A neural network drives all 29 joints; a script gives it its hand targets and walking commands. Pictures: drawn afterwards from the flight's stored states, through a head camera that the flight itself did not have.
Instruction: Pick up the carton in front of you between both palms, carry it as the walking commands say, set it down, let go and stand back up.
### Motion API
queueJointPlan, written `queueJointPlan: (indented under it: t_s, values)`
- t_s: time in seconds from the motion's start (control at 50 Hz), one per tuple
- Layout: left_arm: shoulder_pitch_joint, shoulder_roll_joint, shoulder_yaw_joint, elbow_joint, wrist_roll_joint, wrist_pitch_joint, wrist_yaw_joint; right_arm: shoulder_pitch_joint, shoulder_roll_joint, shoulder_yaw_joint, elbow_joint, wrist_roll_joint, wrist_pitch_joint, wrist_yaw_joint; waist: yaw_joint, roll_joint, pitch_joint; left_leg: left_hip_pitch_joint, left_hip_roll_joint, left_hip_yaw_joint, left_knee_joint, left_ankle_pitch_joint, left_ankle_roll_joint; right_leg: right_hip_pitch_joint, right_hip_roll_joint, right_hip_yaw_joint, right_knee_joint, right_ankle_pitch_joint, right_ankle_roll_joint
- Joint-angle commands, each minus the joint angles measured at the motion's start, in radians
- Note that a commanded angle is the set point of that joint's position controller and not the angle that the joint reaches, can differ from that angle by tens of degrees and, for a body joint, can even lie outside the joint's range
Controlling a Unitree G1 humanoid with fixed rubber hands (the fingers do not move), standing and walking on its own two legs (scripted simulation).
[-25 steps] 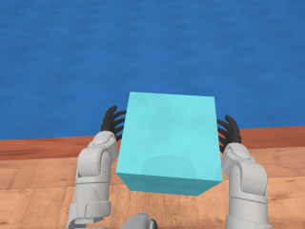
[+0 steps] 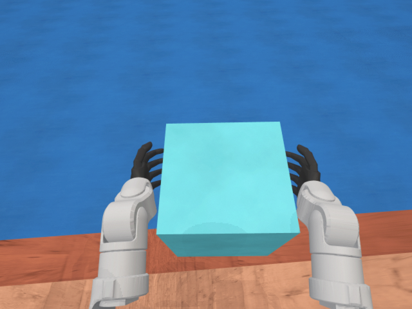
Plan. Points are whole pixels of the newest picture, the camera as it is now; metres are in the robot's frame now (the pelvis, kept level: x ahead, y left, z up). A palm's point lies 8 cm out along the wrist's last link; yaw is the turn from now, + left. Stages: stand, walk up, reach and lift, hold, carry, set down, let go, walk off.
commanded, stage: carry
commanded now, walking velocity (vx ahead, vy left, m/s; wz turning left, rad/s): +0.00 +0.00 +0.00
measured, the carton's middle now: (222, 197) +0.33 +0.01 +0.02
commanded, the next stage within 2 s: none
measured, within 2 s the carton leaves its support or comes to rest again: neither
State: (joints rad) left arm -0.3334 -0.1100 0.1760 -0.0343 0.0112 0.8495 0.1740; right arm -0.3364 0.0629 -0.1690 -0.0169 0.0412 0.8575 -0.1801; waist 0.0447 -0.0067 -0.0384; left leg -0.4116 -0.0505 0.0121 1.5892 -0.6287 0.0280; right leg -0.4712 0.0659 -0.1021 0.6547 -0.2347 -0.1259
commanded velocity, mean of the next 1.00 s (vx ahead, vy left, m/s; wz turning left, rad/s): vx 0.00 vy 0.00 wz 0.00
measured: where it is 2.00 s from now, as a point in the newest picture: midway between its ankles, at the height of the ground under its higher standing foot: (218, 198)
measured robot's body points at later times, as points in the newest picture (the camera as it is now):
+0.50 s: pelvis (211, 216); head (222, 44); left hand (176, 110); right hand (271, 120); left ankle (202, 283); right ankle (238, 298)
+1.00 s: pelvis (224, 153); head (231, 34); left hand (185, 94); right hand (252, 95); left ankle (194, 215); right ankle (226, 237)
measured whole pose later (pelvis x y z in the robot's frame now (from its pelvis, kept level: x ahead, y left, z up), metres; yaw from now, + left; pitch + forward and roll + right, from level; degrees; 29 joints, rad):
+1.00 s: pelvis +0.71 +0.01 -0.25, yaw +0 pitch +3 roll -1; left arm -0.35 -0.09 0.18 0.11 -0.04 0.90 0.20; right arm -0.29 0.15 -0.26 0.04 -0.05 0.90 -0.17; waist 0.12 0.01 -0.05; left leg -0.73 0.05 -0.07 1.12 -0.22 0.02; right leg -0.40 0.11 -0.09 0.86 -0.52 -0.13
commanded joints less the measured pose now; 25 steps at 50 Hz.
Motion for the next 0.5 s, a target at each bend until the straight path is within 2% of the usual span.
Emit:
queueJointPlan:
  t_s: [0.0, 0.02, 0.04, 0.06, 0.08, 0.1, 0.12, 0.14, 0.16, 0.2, 0.22, 0.24, 0.26, 0.28, 0.3, 0.32, 0.34, 0.36, 0.38, 0.4, 0.42, 0.44, 0.46, 0.48]
  values:
    - [-0.433, -0.636, -0.593, -0.092, -0.209, 0.028, 0.0, -0.4, 0.633, 0.465, -0.079, 0.061, 0.016, -0.019, 0.037, 0.012, -0.421, -0.567, 0.068, -0.116, -0.039, 0.122, 0.017, 0.696, -0.373, 0.642, -0.059, 0.222, -0.205]
    - [-0.511, -0.688, -0.622, -0.107, -0.238, 0.024, -0.011, -0.425, 0.657, 0.446, -0.088, 0.045, 0.015, -0.016, 0.041, -0.039, -0.409, -0.566, 0.078, -0.122, -0.063, 0.121, 0.018, 0.622, -0.403, 0.711, -0.029, 0.303, -0.238]
    - [-0.544, -0.732, -0.633, -0.104, -0.261, 0.023, -0.026, -0.453, 0.686, 0.45, -0.077, 0.039, 0.011, -0.011, 0.012, 0.036, -0.352, -0.503, 0.096, -0.119, -0.203, 0.144, 0.012, 0.475, -0.401, 0.669, -0.058, 0.315, -0.233]
    - [-0.595, -0.762, -0.649, -0.112, -0.277, 0.017, -0.039, -0.477, 0.707, 0.45, -0.07, 0.036, 0.003, -0.004, 0.011, 0.036, -0.311, -0.433, 0.104, -0.104, -0.35, 0.144, 0.006, 0.36, -0.37, 0.608, -0.079, 0.243, -0.22]
    - [-0.625, -0.786, -0.66, -0.111, -0.297, 0.012, -0.051, -0.496, 0.731, 0.464, -0.076, 0.043, -0.006, 0.003, 0.014, 0.011, -0.294, -0.367, 0.102, -0.073, -0.426, 0.211, -0.004, 0.287, -0.345, 0.55, -0.117, 0.282, -0.199]
    - [-0.639, -0.807, -0.666, -0.106, -0.304, 0.003, -0.061, -0.518, 0.761, 0.481, -0.09, 0.048, -0.015, 0.011, 0.014, -0.043, -0.336, -0.342, 0.099, -0.053, -0.372, 0.418, 0.001, 0.306, -0.33, 0.49, -0.065, 0.424, -0.179]
    - [-0.634, -0.826, -0.669, -0.095, -0.304, -0.005, -0.067, -0.529, 0.777, 0.498, -0.104, 0.057, -0.024, 0.018, 0.015, -0.067, -0.358, -0.359, 0.094, -0.035, -0.407, 0.47, 0.012, 0.335, -0.304, 0.437, -0.035, 0.46, -0.151]
    - [-0.63, -0.841, -0.669, -0.09, -0.303, -0.013, -0.074, -0.554, 0.791, 0.52, -0.12, 0.066, -0.034, 0.023, 0.031, -0.044, -0.361, -0.414, 0.102, -0.055, -0.545, 0.646, 0.013, 0.391, -0.234, 0.371, 0.047, 0.351, -0.125]
    - [-0.618, -0.841, -0.672, -0.094, -0.302, -0.019, -0.077, -0.559, 0.798, 0.533, -0.129, 0.073, -0.042, 0.026, 0.053, -0.01, -0.348, -0.377, 0.067, 0.007, -0.702, 0.761, 0.011, 0.367, -0.18, 0.301, 0.066, 0.277, -0.103]
    - [-0.565, -0.813, -0.659, -0.095, -0.289, -0.029, -0.077, -0.552, 0.786, 0.556, -0.165, 0.077, -0.049, 0.025, 0.093, -0.036, -0.328, -0.2, 0.014, 0.082, -0.946, 0.917, -0.002, 0.305, -0.111, 0.208, 0.114, 0.162, -0.075]
    - [-0.551, -0.788, -0.654, -0.095, -0.283, -0.031, -0.073, -0.529, 0.774, 0.561, -0.171, 0.081, -0.05, 0.022, 0.091, -0.067, -0.319, -0.083, -0.014, 0.115, -1.004, 0.947, 0.0, 0.233, -0.099, 0.181, 0.122, 0.175, -0.064]
    - [-0.522, -0.77, -0.653, -0.099, -0.279, -0.032, -0.069, -0.529, 0.756, 0.558, -0.187, 0.081, -0.049, 0.018, 0.079, -0.091, -0.329, 0.033, -0.027, 0.144, -1.008, 1.072, 0.009, 0.175, -0.097, 0.143, 0.176, 0.125, -0.045]
    - [-0.497, -0.747, -0.65, -0.095, -0.271, -0.029, -0.063, -0.509, 0.731, 0.553, -0.193, 0.072, -0.045, 0.013, 0.053, -0.141, -0.357, 0.1, -0.001, 0.112, -0.956, 1.132, 0.033, 0.179, -0.119, 0.126, 0.243, 0.157, -0.021]
    - [-0.476, -0.732, -0.642, -0.088, -0.26, -0.022, -0.057, -0.495, 0.697, 0.548, -0.194, 0.066, -0.036, 0.01, 0.017, -0.144, -0.366, 0.14, -0.012, 0.13, -0.983, 1.062, 0.039, 0.197, -0.113, 0.106, 0.33, 0.218, 0.0]
    - [-0.462, -0.717, -0.633, -0.086, -0.246, -0.014, -0.05, -0.463, 0.673, 0.544, -0.185, 0.06, -0.024, 0.007, -0.06, -0.105, -0.377, 0.245, -0.007, 0.126, -1.053, 0.994, 0.056, 0.191, -0.123, 0.098, 0.488, 0.392, 0.026]
    - [-0.456, -0.684, -0.622, -0.087, -0.224, -0.003, -0.042, -0.424, 0.651, 0.537, -0.171, 0.051, -0.013, 0.004, -0.153, 0.023, -0.4, 0.411, -0.002, 0.14, -1.117, 0.928, 0.067, 0.114, -0.114, 0.055, 0.712, 0.465, 0.06]
    - [-0.469, -0.663, -0.592, -0.078, -0.197, 0.008, -0.029, -0.396, 0.614, 0.513, -0.14, 0.045, 0.005, 0.005, -0.167, 0.161, -0.334, 0.532, 0.14, -0.008, -1.087, 1.13, 0.107, -0.109, -0.014, 0.019, 1.024, -0.239, 0.088]
    - [-0.439, -0.61, -0.551, -0.055, -0.167, 0.029, -0.015, -0.374, 0.582, 0.506, -0.114, 0.053, 0.019, -0.005, -0.106, 0.18, -0.39, 0.726, 0.279, -0.277, -0.923, 1.44, 0.175, -0.335, 0.019, 0.086, 1.071, -0.429, 0.1]
    - [-0.336, -0.605, -0.51, -0.047, -0.135, 0.037, -0.006, -0.422, 0.586, 0.535, -0.135, 0.062, 0.02, -0.019, -0.119, 0.26, -0.537, 0.767, 0.476, -0.635, -1.038, 0.862, 0.382, -0.443, 0.012, 0.175, 1.084, -0.338, 0.104]
    - [-0.42, -0.568, -0.489, -0.101, -0.132, 0.036, 0.004, -0.435, 0.662, 0.564, -0.142, 0.104, 0.024, -0.012, -0.105, 0.087, -0.463, 0.564, 0.458, -0.671, -1.107, 0.608, 0.352, -0.376, -0.053, 0.223, 0.945, -0.332, 0.076]
    - [-0.497, -0.606, -0.475, -0.082, -0.132, 0.045, 0.009, -0.522, 0.703, 0.584, -0.146, 0.143, 0.026, -0.002, -0.122, -0.006, -0.328, 0.512, 0.366, -0.564, -1.026, 0.887, 0.274, -0.4, -0.082, 0.21, 0.824, -0.248, 0.07]
    - [-0.473, -0.626, -0.468, -0.051, -0.121, 0.045, 0.006, -0.541, 0.723, 0.6, -0.143, 0.152, 0.03, 0.006, -0.127, 0.019, -0.327, 0.493, 0.34, -0.491, -0.968, 0.994, 0.245, -0.419, -0.097, 0.199, 0.772, -0.233, 0.082]
    - [-0.438, -0.641, -0.456, -0.033, -0.104, 0.04, 0.002, -0.551, 0.759, 0.605, -0.136, 0.17, 0.026, 0.018, -0.113, -0.041, -0.31, 0.412, 0.323, -0.447, -0.974, 0.903, 0.247, -0.4, -0.11, 0.193, 0.647, -0.143, 0.087]
    - [-0.429, -0.661, -0.457, -0.018, -0.093, 0.033, -0.004, -0.593, 0.796, 0.621, -0.143, 0.187, 0.021, 0.03, -0.116, -0.031, -0.301, 0.384, 0.292, -0.428, -0.997, 0.909, 0.232, -0.377, -0.106, 0.179, 0.533, -0.146, 0.089]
